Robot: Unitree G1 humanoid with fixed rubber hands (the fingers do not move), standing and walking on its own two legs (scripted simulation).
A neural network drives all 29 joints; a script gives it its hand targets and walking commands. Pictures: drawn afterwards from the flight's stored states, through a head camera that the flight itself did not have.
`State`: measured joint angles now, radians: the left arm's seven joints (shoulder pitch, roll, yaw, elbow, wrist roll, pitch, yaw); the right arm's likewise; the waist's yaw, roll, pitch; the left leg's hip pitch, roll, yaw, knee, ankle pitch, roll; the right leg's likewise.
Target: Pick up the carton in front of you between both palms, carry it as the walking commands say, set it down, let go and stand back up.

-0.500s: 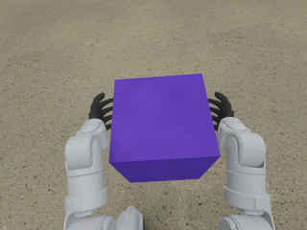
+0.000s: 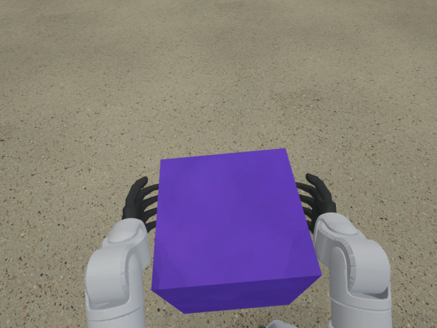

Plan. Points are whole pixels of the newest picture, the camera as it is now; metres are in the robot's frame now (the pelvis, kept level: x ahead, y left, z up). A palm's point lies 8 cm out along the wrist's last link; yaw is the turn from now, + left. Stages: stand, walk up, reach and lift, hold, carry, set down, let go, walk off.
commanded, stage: carry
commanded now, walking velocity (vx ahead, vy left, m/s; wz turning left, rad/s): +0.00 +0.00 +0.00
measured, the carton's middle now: (230, 238) +0.27 -0.01 +0.03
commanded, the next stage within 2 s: none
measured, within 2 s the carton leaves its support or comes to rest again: neither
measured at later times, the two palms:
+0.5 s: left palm (154, 141) +0.46 +0.14 +0.10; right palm (294, 134) +0.46 -0.16 +0.10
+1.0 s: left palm (156, 138) +0.48 +0.14 +0.08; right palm (289, 135) +0.48 -0.16 +0.08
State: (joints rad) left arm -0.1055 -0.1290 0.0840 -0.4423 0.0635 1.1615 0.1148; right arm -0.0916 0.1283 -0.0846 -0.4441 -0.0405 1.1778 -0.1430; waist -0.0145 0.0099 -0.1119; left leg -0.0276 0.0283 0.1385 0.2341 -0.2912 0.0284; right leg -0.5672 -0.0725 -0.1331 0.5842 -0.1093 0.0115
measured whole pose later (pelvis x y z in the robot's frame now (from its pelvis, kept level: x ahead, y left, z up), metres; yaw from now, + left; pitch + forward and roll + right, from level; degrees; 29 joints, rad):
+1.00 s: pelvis +0.24 -0.01 -0.02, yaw +1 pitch +3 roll +0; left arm -0.06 -0.13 0.07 -0.41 0.08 1.21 0.10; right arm -0.04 0.13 -0.06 -0.42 -0.08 1.23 -0.12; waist 0.00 -0.01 -0.17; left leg -0.28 0.06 0.17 0.56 -0.34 0.01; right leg -0.22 -0.07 -0.18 0.54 -0.38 0.01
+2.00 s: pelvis +0.19 -0.02 -0.01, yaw +1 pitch +2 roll +0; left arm -0.22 -0.14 0.18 0.17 0.24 0.73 0.01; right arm -0.20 0.14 -0.17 0.16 -0.24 0.75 -0.02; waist 0.00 0.00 -0.11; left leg -0.32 0.07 0.16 0.51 -0.22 0.01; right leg -0.27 -0.06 -0.19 0.53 -0.29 -0.02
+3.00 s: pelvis +0.13 +0.01 -0.03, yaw -4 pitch -4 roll +0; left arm -0.68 -0.22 0.61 0.60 0.48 0.51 -0.02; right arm -0.68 0.14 -0.58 0.66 -0.49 0.51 0.09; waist 0.00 0.01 0.14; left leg -0.36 -0.04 -0.01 0.68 -0.25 0.03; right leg -0.34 0.03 0.05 0.69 -0.28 -0.01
